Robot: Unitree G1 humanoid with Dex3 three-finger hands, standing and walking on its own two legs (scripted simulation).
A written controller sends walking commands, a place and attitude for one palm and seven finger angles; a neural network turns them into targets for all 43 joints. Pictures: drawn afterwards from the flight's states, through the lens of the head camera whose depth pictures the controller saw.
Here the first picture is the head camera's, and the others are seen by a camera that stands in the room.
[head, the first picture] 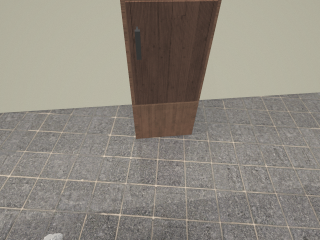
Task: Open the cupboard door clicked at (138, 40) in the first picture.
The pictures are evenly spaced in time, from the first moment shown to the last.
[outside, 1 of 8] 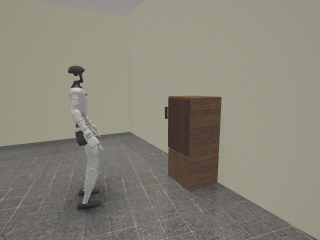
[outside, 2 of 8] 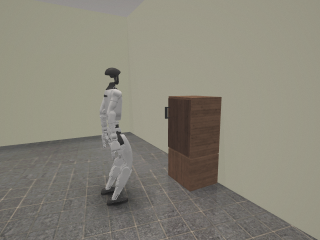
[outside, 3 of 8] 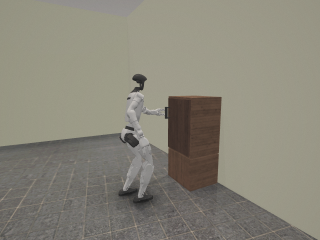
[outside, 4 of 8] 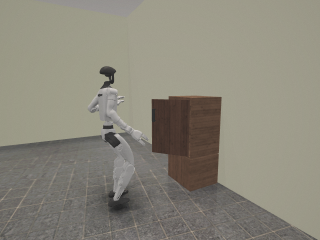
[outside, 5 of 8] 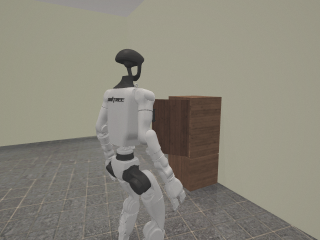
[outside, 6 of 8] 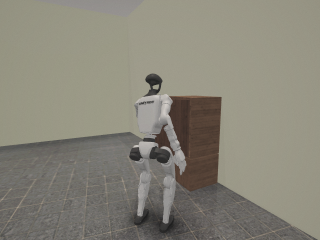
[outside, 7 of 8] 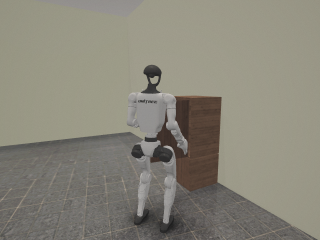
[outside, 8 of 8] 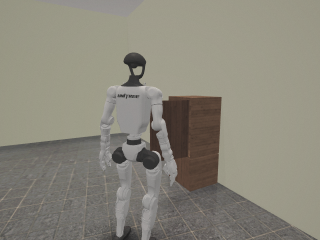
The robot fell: no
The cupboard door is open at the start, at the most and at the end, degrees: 0 84 83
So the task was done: yes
